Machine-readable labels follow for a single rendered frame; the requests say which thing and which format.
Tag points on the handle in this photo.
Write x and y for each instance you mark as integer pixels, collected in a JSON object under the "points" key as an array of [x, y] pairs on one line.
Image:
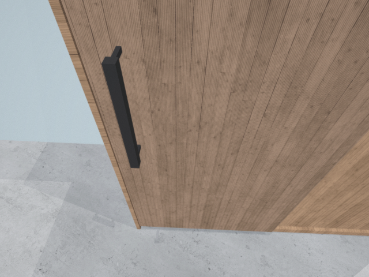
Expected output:
{"points": [[113, 74]]}

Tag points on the wardrobe door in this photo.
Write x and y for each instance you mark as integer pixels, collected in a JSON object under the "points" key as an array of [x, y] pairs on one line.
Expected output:
{"points": [[341, 199], [241, 107]]}

